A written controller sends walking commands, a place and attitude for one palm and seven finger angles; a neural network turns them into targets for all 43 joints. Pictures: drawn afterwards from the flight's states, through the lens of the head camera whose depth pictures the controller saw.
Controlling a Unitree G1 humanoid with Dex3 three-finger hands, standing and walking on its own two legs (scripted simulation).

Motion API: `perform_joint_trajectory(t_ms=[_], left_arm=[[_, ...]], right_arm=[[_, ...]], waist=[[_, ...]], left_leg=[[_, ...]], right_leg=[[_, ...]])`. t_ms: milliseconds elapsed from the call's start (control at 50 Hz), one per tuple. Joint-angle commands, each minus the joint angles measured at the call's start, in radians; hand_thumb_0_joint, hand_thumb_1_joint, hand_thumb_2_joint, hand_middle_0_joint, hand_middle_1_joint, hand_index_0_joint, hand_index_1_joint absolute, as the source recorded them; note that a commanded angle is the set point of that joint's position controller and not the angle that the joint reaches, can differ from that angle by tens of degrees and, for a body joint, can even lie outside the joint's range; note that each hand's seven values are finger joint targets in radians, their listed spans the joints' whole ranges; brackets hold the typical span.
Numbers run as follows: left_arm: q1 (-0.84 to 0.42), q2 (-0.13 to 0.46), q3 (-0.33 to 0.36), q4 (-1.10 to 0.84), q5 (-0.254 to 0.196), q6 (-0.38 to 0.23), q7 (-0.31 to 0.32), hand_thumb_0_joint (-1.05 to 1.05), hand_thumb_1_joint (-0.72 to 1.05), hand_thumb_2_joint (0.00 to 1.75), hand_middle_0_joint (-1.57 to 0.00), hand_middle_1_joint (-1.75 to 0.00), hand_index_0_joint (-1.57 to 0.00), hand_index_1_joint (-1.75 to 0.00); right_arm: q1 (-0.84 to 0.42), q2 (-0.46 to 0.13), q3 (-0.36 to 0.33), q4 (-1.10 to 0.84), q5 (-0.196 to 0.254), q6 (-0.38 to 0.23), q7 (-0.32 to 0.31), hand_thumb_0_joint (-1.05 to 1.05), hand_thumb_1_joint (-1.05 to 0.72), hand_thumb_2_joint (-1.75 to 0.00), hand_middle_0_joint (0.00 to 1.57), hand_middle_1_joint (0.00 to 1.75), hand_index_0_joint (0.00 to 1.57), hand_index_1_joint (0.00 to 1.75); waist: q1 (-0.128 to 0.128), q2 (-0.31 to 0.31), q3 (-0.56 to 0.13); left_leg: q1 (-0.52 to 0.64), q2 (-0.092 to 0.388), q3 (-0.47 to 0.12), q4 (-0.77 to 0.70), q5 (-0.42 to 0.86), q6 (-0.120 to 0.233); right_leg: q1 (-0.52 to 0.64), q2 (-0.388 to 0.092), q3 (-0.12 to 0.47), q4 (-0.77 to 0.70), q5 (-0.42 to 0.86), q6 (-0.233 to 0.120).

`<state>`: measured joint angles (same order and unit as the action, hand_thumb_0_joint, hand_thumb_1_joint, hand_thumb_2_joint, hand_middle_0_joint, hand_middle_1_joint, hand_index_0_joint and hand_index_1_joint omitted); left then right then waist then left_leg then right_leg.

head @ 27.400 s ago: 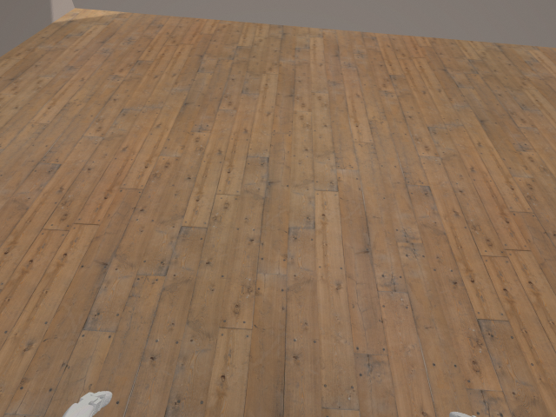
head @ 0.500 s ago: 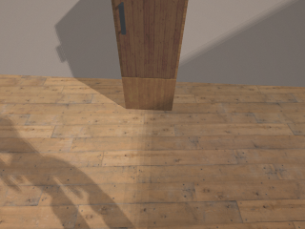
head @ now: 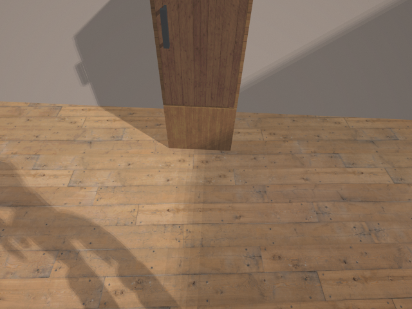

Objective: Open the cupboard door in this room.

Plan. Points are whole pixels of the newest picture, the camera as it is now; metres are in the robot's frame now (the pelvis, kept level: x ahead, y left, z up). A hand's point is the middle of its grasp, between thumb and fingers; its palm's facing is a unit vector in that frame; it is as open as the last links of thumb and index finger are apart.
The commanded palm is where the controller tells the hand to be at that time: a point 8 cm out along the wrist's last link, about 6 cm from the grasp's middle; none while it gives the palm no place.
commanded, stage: walk to a spot facing it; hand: left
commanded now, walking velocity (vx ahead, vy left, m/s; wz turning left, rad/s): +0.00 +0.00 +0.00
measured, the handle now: (165, 27) +1.14 +0.24 +0.04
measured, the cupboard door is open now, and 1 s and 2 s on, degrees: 0 0 0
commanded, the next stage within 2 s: turn to face it in 0.68 s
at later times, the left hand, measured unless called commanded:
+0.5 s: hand out of the picture +0.02 +0.14 -0.18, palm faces +0.17 -0.97 -0.19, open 7.4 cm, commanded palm none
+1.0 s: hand (115, 237) +0.31 +0.26 -0.18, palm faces +0.17 -0.96 -0.21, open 7.4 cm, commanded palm none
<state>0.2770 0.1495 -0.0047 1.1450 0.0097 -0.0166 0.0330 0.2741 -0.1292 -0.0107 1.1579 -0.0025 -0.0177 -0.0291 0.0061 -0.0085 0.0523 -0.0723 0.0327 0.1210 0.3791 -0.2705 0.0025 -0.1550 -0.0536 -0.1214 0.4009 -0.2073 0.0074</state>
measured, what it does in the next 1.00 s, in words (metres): walks ahead: left foot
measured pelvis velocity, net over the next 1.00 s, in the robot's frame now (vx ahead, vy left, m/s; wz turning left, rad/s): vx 0.27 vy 0.07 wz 0.12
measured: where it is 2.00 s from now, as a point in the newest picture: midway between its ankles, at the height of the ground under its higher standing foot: (198, 248)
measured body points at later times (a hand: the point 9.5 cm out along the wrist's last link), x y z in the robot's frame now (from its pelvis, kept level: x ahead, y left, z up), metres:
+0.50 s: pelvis +0.08 -0.02 -0.01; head +0.11 -0.02 +0.44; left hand +0.01 +0.19 -0.16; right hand +0.07 -0.23 -0.17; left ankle +0.01 +0.10 -0.67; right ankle +0.01 -0.12 -0.74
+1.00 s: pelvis +0.27 +0.07 -0.01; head +0.31 +0.08 +0.44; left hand +0.31 +0.31 -0.17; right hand +0.37 -0.16 -0.15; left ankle +0.29 +0.14 -0.74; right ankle +0.31 -0.07 -0.67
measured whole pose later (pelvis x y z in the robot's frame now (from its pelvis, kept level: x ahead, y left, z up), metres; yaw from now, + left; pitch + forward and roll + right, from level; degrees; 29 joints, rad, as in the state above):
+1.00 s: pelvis +0.27 +0.07 -0.01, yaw +7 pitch -1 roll +1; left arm 0.16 0.20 0.05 1.02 0.02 -0.02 0.02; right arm 0.16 -0.16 -0.04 1.04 -0.01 -0.06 -0.02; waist 0.02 -0.04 0.11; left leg -0.24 -0.02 0.19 0.47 -0.22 0.08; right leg -0.55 -0.11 -0.05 1.11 -0.31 0.05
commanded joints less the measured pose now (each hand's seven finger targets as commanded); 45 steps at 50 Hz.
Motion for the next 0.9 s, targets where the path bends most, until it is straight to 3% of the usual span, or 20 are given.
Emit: perform_joint_trajectory(t_ms=[0,100,180,240,300,320,360,380,460,540,600,640,660,680,700,720,740,760,800,880], left_arm=[[0.053,0.116,0.024,-0.025,0.0,-0.012,0.007,0.0,0.9,0.9,-0.2,-0.3,-0.2,-0.3],[0.067,0.092,0.027,-0.024,0.007,0.004,-0.002,0.0,0.9,0.9,-0.2,-0.3,-0.2,-0.3],[0.071,0.085,0.04,-0.053,0.02,0.006,-0.026,0.0,0.9,0.9,-0.2,-0.3,-0.2,-0.3],[0.043,0.046,0.035,-0.08,0.021,-0.009,-0.037,0.0,0.9,0.9,-0.2,-0.3,-0.2,-0.3],[0.072,0.055,0.042,-0.083,0.019,-0.025,-0.041,0.0,0.9,0.9,-0.2,-0.3,-0.2,-0.3],[0.145,0.081,0.051,-0.063,0.02,-0.031,-0.038,0.0,0.9,0.9,-0.2,-0.3,-0.2,-0.3],[0.409,0.218,0.089,0.016,0.016,-0.045,-0.017,0.0,0.9,0.9,-0.2,-0.3,-0.2,-0.3],[0.453,0.194,0.082,0.036,0.012,-0.045,-0.007,0.0,0.9,0.9,-0.2,-0.3,-0.2,-0.3],[0.329,0.107,0.058,0.006,0.021,-0.064,-0.003,0.0,0.9,0.9,-0.2,-0.3,-0.2,-0.3],[0.243,0.091,0.046,-0.007,0.028,-0.072,-0.001,0.0,0.9,0.9,-0.2,-0.3,-0.2,-0.3],[0.226,0.117,0.049,0.0,0.023,-0.073,0.0,0.0,0.9,0.9,-0.2,-0.3,-0.2,-0.3],[0.21,0.15,0.057,0.0,0.017,-0.072,-0.002,0.0,0.9,0.9,-0.2,-0.3,-0.2,-0.3],[0.188,0.168,0.061,-0.001,0.013,-0.071,-0.002,0.0,0.9,0.9,-0.2,-0.3,-0.2,-0.3],[0.163,0.18,0.061,-0.005,0.009,-0.07,-0.004,0.0,0.9,0.9,-0.2,-0.3,-0.2,-0.3],[0.181,0.159,0.062,-0.022,0.003,-0.07,-0.012,0.0,0.9,0.9,-0.2,-0.3,-0.2,-0.3],[0.255,0.095,0.054,-0.036,-0.011,-0.065,-0.024,0.0,0.9,0.9,-0.2,-0.3,-0.2,-0.3],[0.229,0.09,0.051,-0.059,-0.009,-0.062,-0.016,0.0,0.9,0.9,-0.2,-0.3,-0.2,-0.3],[0.174,0.081,0.048,-0.071,-0.007,-0.058,-0.01,0.0,0.9,0.9,-0.2,-0.3,-0.2,-0.3],[0.118,0.054,0.044,-0.065,0.004,-0.047,-0.014,0.0,0.9,0.9,-0.2,-0.3,-0.2,-0.3],[0.171,0.026,0.045,-0.053,0.009,-0.003,-0.015,0.0,0.9,0.9,-0.2,-0.3,-0.2,-0.3]], right_arm=[[0.061,-0.124,-0.023,-0.022,-0.004,-0.016,-0.01,0.0,-0.9,-0.9,0.2,0.3,0.2,0.3],[0.104,-0.095,-0.023,-0.014,-0.016,0.004,0.001,0.0,-0.9,-0.9,0.2,0.3,0.2,0.3],[0.108,-0.135,-0.045,-0.039,-0.021,0.007,0.007,0.0,-0.9,-0.9,0.2,0.3,0.2,0.3],[0.146,-0.143,-0.051,-0.038,-0.019,-0.006,0.004,0.0,-0.9,-0.9,0.2,0.3,0.2,0.3],[0.138,-0.129,-0.048,-0.048,-0.018,-0.016,0.005,0.0,-0.9,-0.9,0.2,0.3,0.2,0.3],[0.11,-0.115,-0.044,-0.065,-0.017,-0.02,0.006,0.0,-0.9,-0.9,0.2,0.3,0.2,0.3],[-0.055,-0.056,-0.029,-0.157,-0.012,-0.03,0.02,0.0,-0.9,-0.9,0.2,0.3,0.2,0.3],[-0.124,-0.1,-0.038,-0.183,-0.018,-0.03,0.023,0.0,-0.9,-0.9,0.2,0.3,0.2,0.3],[-0.114,-0.051,-0.046,-0.16,-0.015,-0.024,0.042,0.0,-0.9,-0.9,0.2,0.3,0.2,0.3],[-0.165,-0.024,-0.039,-0.187,-0.011,-0.003,0.065,0.0,-0.9,-0.9,0.2,0.3,0.2,0.3],[-0.205,-0.031,-0.03,-0.207,-0.008,-0.008,0.074,0.0,-0.9,-0.9,0.2,0.3,0.2,0.3],[-0.16,-0.06,-0.036,-0.2,-0.01,-0.018,0.067,0.0,-0.9,-0.9,0.2,0.3,0.2,0.3],[-0.069,-0.084,-0.044,-0.176,-0.015,-0.023,0.059,0.0,-0.9,-0.9,0.2,0.3,0.2,0.3],[0.085,-0.128,-0.057,-0.132,-0.021,-0.027,0.053,0.0,-0.9,-0.9,0.2,0.3,0.2,0.3],[0.224,-0.216,-0.079,-0.097,-0.029,-0.029,0.04,0.0,-0.9,-0.9,0.2,0.3,0.2,0.3],[0.292,-0.322,-0.108,-0.078,-0.035,-0.038,0.027,0.0,-0.9,-0.9,0.2,0.3,0.2,0.3],[0.27,-0.36,-0.108,-0.079,-0.009,-0.03,0.02,0.0,-0.9,-0.9,0.2,0.3,0.2,0.3],[0.173,-0.324,-0.101,-0.098,-0.006,-0.029,0.017,0.0,-0.9,-0.9,0.2,0.3,0.2,0.3],[0.032,-0.212,-0.069,-0.138,-0.015,-0.047,0.008,0.0,-0.9,-0.9,0.2,0.3,0.2,0.3],[-0.024,-0.144,-0.041,-0.131,-0.013,-0.067,0.005,0.0,-0.9,-0.9,0.2,0.3,0.2,0.3]], waist=[[-0.003,0.009,0.04],[-0.006,0.019,0.059],[-0.004,0.098,0.136],[-0.02,0.153,0.16],[0.005,0.114,0.129],[0.042,0.032,0.094],[0.162,-0.352,0.072],[0.162,-0.281,0.098],[0.077,-0.05,0.087],[0.017,-0.113,0.167],[0.013,-0.155,0.158],[-0.022,-0.138,0.089],[-0.072,-0.127,0.023],[-0.138,-0.111,-0.069],[-0.183,0.024,-0.201],[-0.172,0.3,-0.308],[-0.153,0.272,-0.347],[-0.118,0.154,-0.229],[-0.054,0.068,-0.081],[0.027,0.083,-0.086]], left_leg=[[-0.072,0.106,-0.099,-0.091,0.14,0.014],[-0.113,0.097,-0.108,-0.108,-0.234,0.021],[-0.179,0.159,-0.221,-0.166,-0.468,0.08],[-0.127,0.217,-0.307,-0.174,-0.401,0.127],[-0.169,0.187,-0.263,-0.071,-0.25,0.118],[-0.269,0.13,-0.193,0.054,-0.189,0.092],[-0.672,-0.015,-0.018,0.568,-0.304,0.025],[-0.724,0.024,-0.09,0.713,-0.281,0.027],[-0.724,0.079,-0.094,0.808,-0.1,0.011],[-0.585,0.07,-0.002,0.571,0.027,-0.004],[-0.448,0.033,0.048,0.384,0.097,0.013],[-0.292,-0.015,0.079,0.323,0.11,0.037],[-0.172,-0.042,0.09,0.278,0.131,0.049],[-0.004,-0.038,0.065,0.22,0.183,0.056],[0.201,0.048,-0.058,0.199,0.242,0.075],[0.398,0.33,-0.486,0.113,0.402,0.19],[0.367,0.419,-0.603,0.003,0.433,0.247],[0.219,0.418,-0.527,-0.03,0.375,0.257],[-0.008,0.362,-0.385,-0.041,0.466,0.217],[-0.152,0.257,-0.137,-0.067,0.646,0.154]], right_leg=[[-0.002,-0.089,0.099,-0.069,0.132,-0.023],[-0.062,-0.071,0.079,-0.046,-0.241,-0.013],[-0.175,-0.028,0.011,0.083,-0.337,-0.008],[-0.25,-0.006,-0.035,0.193,-0.187,-0.008],[-0.143,-0.024,-0.03,0.117,-0.149,-0.011],[0.003,-0.067,0.035,0.047,-0.177,-0.028],[0.307,-0.389,0.511,-0.19,-0.138,-0.167],[0.301,-0.419,0.513,-0.18,0.016,-0.192],[0.244,-0.342,0.226,-0.144,0.168,-0.138],[0.051,-0.253,0.013,-0.218,0.261,-0.088],[0.046,-0.228,-0.055,-0.206,0.37,-0.076],[0.066,-0.233,-0.094,-0.096,0.582,-0.07],[0.067,-0.227,-0.117,0.028,0.682,-0.058],[0.036,-0.218,-0.136,0.212,0.66,-0.035],[-0.063,-0.162,-0.125,0.451,0.439,-0.007],[-0.326,-0.001,-0.091,0.802,-0.285,0.029],[-0.385,0.004,0.058,0.955,-0.397,-0.002],[-0.412,-0.039,0.088,1.0,-0.344,-0.013],[-0.434,-0.096,0.118,0.987,-0.226,0.007],[-0.286,-0.086,0.106,0.801,-0.146,0.03]])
